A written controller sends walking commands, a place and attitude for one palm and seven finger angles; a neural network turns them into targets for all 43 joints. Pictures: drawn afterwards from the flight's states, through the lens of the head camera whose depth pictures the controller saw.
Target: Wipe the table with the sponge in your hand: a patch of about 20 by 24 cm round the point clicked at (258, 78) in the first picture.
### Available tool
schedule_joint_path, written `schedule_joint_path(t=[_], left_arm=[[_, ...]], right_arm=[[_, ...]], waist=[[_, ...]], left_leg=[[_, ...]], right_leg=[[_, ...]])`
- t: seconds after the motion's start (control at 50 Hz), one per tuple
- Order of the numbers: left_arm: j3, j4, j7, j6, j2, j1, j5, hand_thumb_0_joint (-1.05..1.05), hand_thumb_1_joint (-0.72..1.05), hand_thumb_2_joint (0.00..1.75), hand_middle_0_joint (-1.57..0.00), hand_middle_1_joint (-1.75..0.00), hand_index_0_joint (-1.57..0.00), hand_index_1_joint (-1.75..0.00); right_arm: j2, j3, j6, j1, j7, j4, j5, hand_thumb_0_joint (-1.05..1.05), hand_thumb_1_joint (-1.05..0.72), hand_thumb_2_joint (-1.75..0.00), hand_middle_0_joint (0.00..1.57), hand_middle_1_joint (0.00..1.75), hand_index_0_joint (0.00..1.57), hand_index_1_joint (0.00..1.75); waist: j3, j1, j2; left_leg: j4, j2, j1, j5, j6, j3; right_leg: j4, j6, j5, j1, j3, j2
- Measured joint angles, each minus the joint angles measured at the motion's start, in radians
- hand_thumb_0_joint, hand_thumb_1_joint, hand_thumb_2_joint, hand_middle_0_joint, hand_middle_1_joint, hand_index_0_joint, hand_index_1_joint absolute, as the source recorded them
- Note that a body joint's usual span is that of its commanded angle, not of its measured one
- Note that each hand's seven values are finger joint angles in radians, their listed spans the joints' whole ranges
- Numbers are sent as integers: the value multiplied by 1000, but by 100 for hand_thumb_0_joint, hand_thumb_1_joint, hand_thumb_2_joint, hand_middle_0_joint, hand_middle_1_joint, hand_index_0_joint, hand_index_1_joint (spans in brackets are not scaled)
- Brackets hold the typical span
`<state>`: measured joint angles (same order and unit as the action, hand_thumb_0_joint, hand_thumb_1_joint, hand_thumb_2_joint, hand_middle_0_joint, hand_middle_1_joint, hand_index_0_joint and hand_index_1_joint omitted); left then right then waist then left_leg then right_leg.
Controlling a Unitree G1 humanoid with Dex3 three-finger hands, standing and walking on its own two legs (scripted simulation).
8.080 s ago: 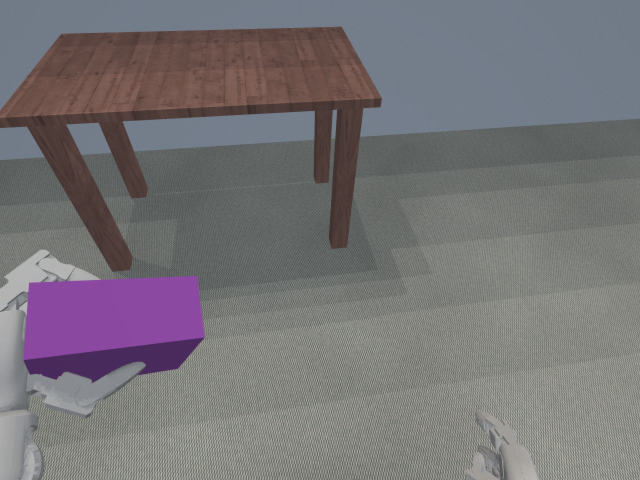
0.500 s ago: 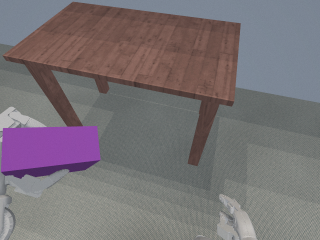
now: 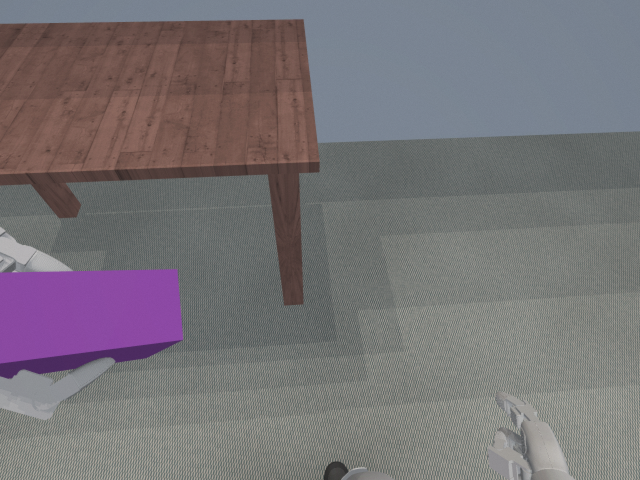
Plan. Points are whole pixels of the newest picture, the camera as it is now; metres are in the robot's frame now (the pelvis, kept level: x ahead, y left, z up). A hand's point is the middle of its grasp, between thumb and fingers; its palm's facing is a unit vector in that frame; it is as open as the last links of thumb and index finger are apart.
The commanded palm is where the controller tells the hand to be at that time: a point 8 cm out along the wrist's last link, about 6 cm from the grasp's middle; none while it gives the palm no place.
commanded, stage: turn to face it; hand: left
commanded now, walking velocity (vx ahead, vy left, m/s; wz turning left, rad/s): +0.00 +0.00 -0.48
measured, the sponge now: (110, 322) +0.23 +0.20 +0.14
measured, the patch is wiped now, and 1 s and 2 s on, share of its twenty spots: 0.00 0.00 0.00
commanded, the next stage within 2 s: take the last steps up to it in 0.36 s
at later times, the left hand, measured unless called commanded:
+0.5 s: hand (210, 338) +0.22 +0.11 +0.16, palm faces +0.06 -0.83 -0.55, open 10.2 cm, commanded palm +0.16 +0.18 +0.18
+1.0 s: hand (212, 347) +0.21 +0.11 +0.16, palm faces +0.18 -0.89 -0.42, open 10.2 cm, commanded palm +0.15 +0.18 +0.18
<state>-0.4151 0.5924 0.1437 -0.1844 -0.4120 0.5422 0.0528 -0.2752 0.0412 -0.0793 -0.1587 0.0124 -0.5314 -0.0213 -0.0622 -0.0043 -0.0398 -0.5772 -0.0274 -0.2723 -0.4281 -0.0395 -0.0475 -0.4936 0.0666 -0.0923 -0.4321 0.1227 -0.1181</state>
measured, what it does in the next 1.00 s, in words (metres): steps on the spot: left foot, then right foot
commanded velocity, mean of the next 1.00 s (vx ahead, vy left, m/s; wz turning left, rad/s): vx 0.17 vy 0.08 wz -0.10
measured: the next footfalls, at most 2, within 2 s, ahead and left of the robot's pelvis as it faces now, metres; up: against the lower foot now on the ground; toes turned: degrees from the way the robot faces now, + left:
left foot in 0.02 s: +0.01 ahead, +0.15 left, +0.00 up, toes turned +3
right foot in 0.30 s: +0.01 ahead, -0.16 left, +0.00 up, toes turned -14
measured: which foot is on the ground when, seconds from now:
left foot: up 0.00-0.00, down 0.02-0.30, up 0.32-0.60, down 0.62-0.90, up 0.92-1.00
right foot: down 0.00-0.02, up 0.04-0.28, down 0.30-0.64, up 0.66-0.88, down 0.90-1.00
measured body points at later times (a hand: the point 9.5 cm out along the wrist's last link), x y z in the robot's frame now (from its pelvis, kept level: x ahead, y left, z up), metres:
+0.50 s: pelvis -0.06 -0.05 +0.00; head +0.01 -0.08 +0.44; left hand +0.21 +0.16 +0.19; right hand +0.04 -0.33 -0.11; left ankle -0.06 +0.09 -0.67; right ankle -0.03 -0.15 -0.73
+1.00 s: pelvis -0.06 -0.07 +0.00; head -0.05 -0.09 +0.45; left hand +0.19 +0.15 +0.18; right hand +0.05 -0.31 -0.12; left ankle -0.06 +0.06 -0.67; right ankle -0.07 -0.17 -0.73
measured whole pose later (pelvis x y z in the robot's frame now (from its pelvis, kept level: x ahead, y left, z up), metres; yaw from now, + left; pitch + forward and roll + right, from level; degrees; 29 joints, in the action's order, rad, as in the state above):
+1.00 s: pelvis -0.06 -0.07 +0.00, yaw -11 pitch -1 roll +0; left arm -0.28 0.40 0.13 -0.21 -0.31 0.40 -0.01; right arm -0.18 -0.01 0.04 -0.19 0.04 -0.67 0.00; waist -0.04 0.00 0.06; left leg -1.04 -0.03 -0.43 -0.42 -0.01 -0.03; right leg -0.59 0.02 -0.31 -0.27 -0.16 0.06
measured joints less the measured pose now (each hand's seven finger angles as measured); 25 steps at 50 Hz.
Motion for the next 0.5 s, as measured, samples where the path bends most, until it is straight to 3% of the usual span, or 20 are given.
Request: schedule_joint_path(t=[0.02,0.06,0.1,0.14,0.18,0.24,0.28,0.32,0.36,0.42,0.5], left_arm=[[10,-6,-3,2,6,-13,-2,0,-49,99,-73,-136,-73,-135],[25,-22,-7,7,12,-51,-14,-1,-49,99,-73,-136,-73,-135],[32,-38,-9,5,16,-68,-28,-1,-49,99,-73,-136,-73,-135],[42,-45,-12,10,27,-73,-31,-1,-49,99,-73,-136,-73,-135],[55,-44,-8,10,45,-79,-29,-1,-49,99,-73,-136,-73,-135],[60,-49,0,1,50,-97,-28,-1,-49,99,-73,-136,-73,-135],[51,-60,1,-3,29,-119,-30,-1,-49,99,-73,-136,-73,-135],[50,-83,-2,-11,28,-159,-37,-1,-49,99,-73,-136,-73,-135],[55,-101,-7,-15,32,-177,-38,-1,-49,99,-73,-136,-73,-135],[43,-79,-13,-14,31,-112,-24,-1,-49,99,-73,-136,-73,-135],[13,-10,-12,-26,0,25,-17,-1,-49,99,-73,-136,-73,-135]], right_arm=[[8,-4,6,-3,3,5,3,1,-91,-90,20,30,19,30],[39,-15,19,-4,11,10,8,1,-91,-90,20,30,19,30],[75,-30,43,-14,12,9,10,1,-91,-90,20,30,19,30],[104,-44,65,-29,3,8,7,1,-91,-90,20,30,19,30],[121,-59,88,-41,-5,3,3,1,-91,-90,20,30,20,30],[139,-80,121,-50,-14,0,3,1,-91,-90,20,30,20,30],[147,-91,137,-53,-19,1,4,1,-90,-90,20,30,20,30],[134,-88,141,-35,-20,-13,2,1,-90,-90,20,30,20,30],[113,-78,126,-4,-17,-42,3,1,-90,-90,21,30,20,30],[81,-58,90,28,-8,-56,3,1,-90,-90,20,30,20,30],[45,-27,68,24,6,-43,7,1,-91,-90,20,30,20,30]], waist=[[6,1,-3],[-11,21,-27],[-14,36,-32],[-9,48,-13],[-6,62,20],[-16,67,64],[-27,59,78],[-56,38,115],[-81,8,115],[-98,-22,80],[-86,-50,39]], left_leg=[[52,-3,19,53,14,-2],[47,-8,27,143,16,-27],[31,-26,38,125,5,-47],[27,-56,49,111,-6,-58],[25,-93,57,107,-20,-74],[0,-147,50,98,-43,-92],[-53,-176,25,77,-64,-95],[-152,-205,-23,33,-57,-61],[-333,-152,-102,-74,-39,-2],[-523,-71,-181,-86,-30,12],[-426,-28,-178,-51,-21,-8]], right_leg=[[-22,-7,-7,-16,0,-5],[-175,-42,-171,-64,-13,-1],[-419,-74,-272,-124,-60,16],[-549,-96,-297,-137,-105,50],[-517,-109,-315,-99,-143,91],[-323,-119,-320,8,-173,129],[-171,-119,-252,93,-188,139],[-140,-75,-193,106,-209,111],[-159,-37,-199,83,-209,109],[-120,-21,-163,65,-171,108],[-51,-14,-104,53,-137,93]])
